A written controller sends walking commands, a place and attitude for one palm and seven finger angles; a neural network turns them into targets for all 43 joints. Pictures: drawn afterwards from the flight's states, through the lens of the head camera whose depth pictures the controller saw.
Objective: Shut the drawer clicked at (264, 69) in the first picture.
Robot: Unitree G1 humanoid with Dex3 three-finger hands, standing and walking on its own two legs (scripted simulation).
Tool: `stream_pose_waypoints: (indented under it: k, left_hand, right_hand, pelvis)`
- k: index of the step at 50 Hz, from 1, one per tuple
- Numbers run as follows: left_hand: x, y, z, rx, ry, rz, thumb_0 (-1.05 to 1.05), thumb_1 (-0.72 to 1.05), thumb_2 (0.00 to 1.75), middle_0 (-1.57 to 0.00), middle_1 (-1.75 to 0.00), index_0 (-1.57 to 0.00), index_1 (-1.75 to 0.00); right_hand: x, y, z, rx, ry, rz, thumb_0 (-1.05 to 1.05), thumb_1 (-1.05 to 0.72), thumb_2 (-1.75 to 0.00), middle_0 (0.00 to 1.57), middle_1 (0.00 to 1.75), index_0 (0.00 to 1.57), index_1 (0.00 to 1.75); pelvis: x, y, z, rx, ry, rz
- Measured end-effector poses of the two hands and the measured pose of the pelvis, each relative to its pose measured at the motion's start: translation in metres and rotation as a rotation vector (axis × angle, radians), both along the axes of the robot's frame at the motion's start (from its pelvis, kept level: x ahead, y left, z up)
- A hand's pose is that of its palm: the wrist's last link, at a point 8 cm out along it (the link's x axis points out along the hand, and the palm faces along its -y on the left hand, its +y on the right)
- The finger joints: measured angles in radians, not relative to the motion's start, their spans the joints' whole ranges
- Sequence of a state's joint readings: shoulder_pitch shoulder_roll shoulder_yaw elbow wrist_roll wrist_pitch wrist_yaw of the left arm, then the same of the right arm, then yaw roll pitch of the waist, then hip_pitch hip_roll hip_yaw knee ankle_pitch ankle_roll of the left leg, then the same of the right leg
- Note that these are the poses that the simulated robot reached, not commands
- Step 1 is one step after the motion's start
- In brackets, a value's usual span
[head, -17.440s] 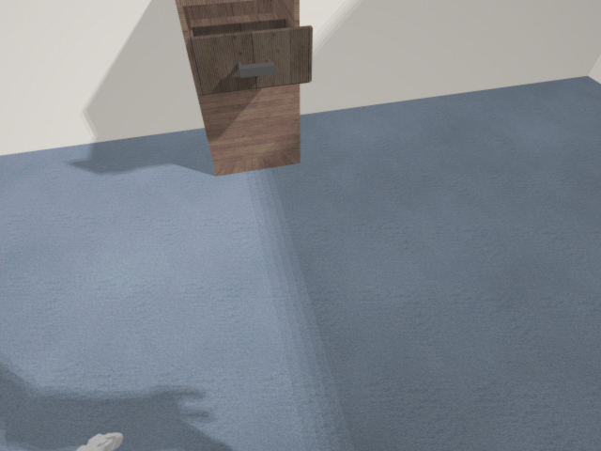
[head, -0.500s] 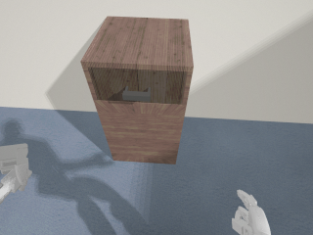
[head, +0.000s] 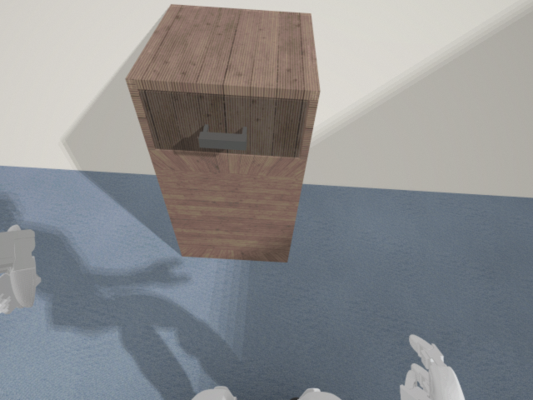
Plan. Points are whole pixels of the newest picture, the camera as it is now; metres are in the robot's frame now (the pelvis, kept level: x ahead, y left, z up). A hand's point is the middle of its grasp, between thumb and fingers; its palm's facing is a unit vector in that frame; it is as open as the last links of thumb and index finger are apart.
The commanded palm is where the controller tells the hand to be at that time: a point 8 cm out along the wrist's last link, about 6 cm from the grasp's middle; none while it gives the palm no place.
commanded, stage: step back with the hand held close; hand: left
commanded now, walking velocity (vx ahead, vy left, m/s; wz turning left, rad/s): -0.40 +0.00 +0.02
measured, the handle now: (224, 135) +0.71 +0.13 -0.05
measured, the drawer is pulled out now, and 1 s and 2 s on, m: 0.00 0.00 0.00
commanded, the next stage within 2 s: stop stepping back and stand still in 0.76 s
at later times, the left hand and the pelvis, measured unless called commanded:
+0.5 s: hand (9, 332) +0.15 +0.23 +0.19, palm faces +0.37 -0.81 -0.45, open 3.3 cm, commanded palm +0.09 +0.26 +0.20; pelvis -0.05 -0.02 +0.02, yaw -2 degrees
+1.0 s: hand out of the picture +0.02 +0.21 +0.18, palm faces +0.30 -0.84 -0.46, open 3.2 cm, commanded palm -0.02 +0.26 +0.20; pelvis -0.16 -0.02 +0.02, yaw -1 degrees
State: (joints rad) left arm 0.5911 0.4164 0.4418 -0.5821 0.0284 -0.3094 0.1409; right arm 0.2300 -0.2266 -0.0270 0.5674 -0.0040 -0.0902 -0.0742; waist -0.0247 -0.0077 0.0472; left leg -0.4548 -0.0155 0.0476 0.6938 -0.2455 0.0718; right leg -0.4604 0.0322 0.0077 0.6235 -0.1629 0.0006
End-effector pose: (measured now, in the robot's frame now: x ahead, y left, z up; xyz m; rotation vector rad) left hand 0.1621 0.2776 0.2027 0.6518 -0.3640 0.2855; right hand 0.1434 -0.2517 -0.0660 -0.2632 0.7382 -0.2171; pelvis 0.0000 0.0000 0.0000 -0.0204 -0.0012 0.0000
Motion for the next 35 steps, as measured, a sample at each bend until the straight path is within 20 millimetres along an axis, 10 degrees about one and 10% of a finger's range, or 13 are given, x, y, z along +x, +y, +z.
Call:
stream_pose_waypoints:
  k: [21,28,35]
  left_hand:
    - [-0.046,0.015,0.007,-0.072,-0.011,0.055,0.01,0.89,0.89,-1.4,-1.6,-1.41,-1.6]
    - [-0.05,-0.031,-0.001,-0.101,0.014,-0.087,0.01,0.89,0.89,-1.4,-1.6,-1.41,-1.6]
    - [-0.087,-0.048,0.014,-0.011,0.034,-0.199,0.01,0.89,0.89,-1.4,-1.6,-1.41,-1.6]
  right_hand:
    - [-0.018,0.021,0.013,0.007,0.026,0.065,0.02,-0.91,-0.9,0.2,0.3,0.2,0.3]
    - [-0.025,0.016,0.008,0.041,-0.012,0.129,0.02,-0.9,-0.9,0.2,0.3,0.2,0.3]
    - [-0.074,-0.014,0.022,0.035,-0.053,0.011,0.02,-0.9,-0.9,0.2,0.3,0.2,0.3]
  pelvis:
    - [-0.026,-0.004,0.015,-0.055,0.082,0.03]
    - [-0.073,-0.023,0.013,-0.031,0.1,-0.043]
    - [-0.095,-0.033,0.012,-0.039,0.035,-0.034]
